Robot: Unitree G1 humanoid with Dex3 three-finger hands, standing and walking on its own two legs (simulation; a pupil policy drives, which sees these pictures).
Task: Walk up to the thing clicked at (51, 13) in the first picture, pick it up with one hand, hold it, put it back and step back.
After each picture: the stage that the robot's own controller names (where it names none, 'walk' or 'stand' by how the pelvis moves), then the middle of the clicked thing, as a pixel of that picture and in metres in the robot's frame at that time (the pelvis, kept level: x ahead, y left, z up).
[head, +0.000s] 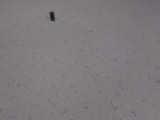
stand; (52, 16) +1.93 +0.38 -0.72
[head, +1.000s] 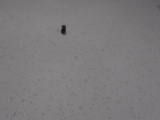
walk; (63, 29) +1.81 +0.14 -0.69
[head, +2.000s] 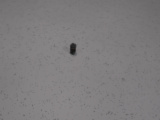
walk; (73, 49) +1.19 +0.03 -0.71
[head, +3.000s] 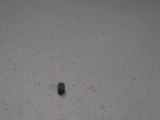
walk; (61, 89) +0.73 +0.11 -0.71
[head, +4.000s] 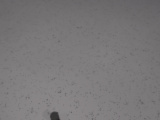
walk; (55, 118) +0.49 +0.19 -0.71
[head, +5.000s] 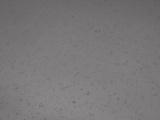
stand; out of the picture +0.37 +0.14 -0.70
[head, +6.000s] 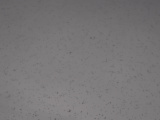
stand; out of the picture +0.32 +0.13 -0.72
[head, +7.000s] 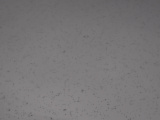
stand; out of the picture +0.32 +0.15 -0.72
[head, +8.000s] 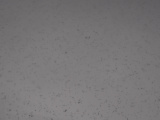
stand; out of the picture +0.32 +0.15 -0.72
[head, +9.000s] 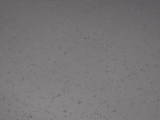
stand; out of the picture +0.32 +0.16 -0.72
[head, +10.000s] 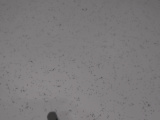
go down; (52, 118) +0.35 +0.15 -0.66
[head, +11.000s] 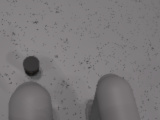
go down; (31, 67) +0.43 +0.15 -0.30
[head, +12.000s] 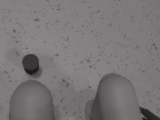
close in; (31, 65) +0.43 +0.15 -0.29
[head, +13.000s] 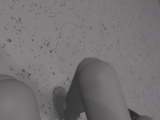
close in; out of the picture +0.42 +0.17 -0.23
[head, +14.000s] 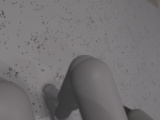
close; out of the picture +0.42 +0.18 -0.23
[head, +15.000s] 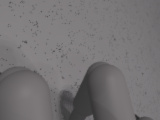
lift; out of the picture +0.36 +0.22 -0.19
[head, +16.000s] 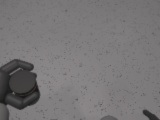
lift; (26, 89) +0.31 +0.17 +0.02
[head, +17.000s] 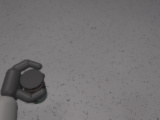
hold; (35, 87) +0.32 +0.16 +0.03
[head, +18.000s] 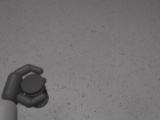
hold; (36, 91) +0.31 +0.16 +0.03
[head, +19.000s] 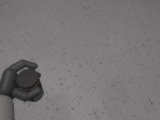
crouch; (31, 86) +0.34 +0.17 -0.03
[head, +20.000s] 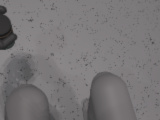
lower; (1, 33) +0.49 +0.19 -0.07
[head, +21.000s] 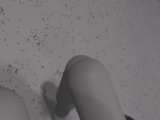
lower; out of the picture +0.46 +0.21 -0.23
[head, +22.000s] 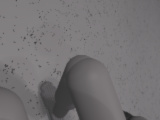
lower; out of the picture +0.45 +0.22 -0.24
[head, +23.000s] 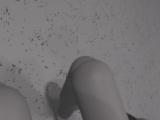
lower; out of the picture +0.45 +0.22 -0.22
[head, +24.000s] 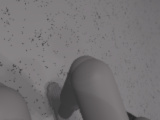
lower; out of the picture +0.45 +0.21 -0.22
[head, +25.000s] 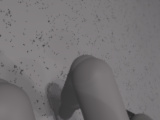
open; out of the picture +0.44 +0.18 -0.24
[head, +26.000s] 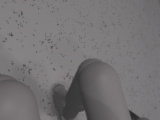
stand; out of the picture +0.44 +0.18 -0.24
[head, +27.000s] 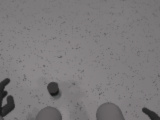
walk; (53, 89) +0.42 +0.12 -0.50
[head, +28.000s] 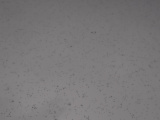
stand; out of the picture +0.37 +0.12 -0.66
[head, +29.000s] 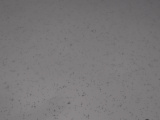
stand; out of the picture +0.36 +0.12 -0.66
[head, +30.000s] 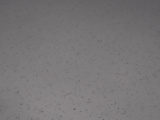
stand; out of the picture +0.39 +0.11 -0.71
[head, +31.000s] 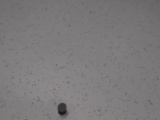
walk; (62, 109) +0.42 +0.07 -0.71
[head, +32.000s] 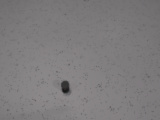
walk; (65, 87) +0.59 +0.12 -0.69
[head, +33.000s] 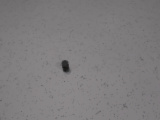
walk; (65, 66) +0.88 +0.20 -0.70
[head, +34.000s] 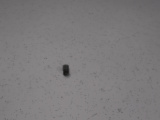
stand; (66, 70) +0.99 +0.15 -0.71
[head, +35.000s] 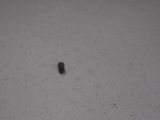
stand; (61, 68) +1.00 +0.19 -0.72
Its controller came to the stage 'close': yes
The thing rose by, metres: 0.73
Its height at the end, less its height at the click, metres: +0.00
